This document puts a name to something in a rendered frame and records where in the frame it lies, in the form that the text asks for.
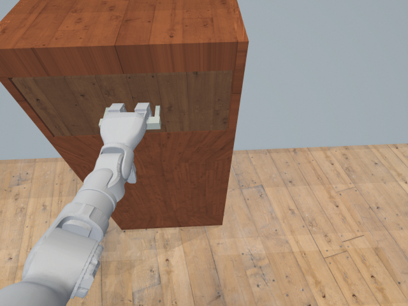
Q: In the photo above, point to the cabinet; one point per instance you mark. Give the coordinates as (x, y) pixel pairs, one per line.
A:
(181, 177)

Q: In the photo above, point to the drawer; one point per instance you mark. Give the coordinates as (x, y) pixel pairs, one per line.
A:
(74, 105)

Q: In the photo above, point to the left robot hand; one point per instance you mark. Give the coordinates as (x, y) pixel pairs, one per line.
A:
(127, 128)

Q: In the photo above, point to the left robot upper arm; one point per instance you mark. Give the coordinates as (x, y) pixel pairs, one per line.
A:
(64, 267)

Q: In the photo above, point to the left robot forearm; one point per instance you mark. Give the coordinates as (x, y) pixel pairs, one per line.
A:
(91, 208)

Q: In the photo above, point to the handle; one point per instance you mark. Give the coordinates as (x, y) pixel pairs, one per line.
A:
(152, 122)

